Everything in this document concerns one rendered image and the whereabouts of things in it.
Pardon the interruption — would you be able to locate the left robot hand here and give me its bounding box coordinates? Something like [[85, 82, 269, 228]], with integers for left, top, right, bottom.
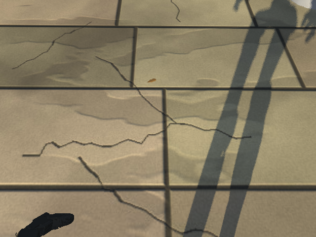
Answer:
[[15, 212, 74, 237]]

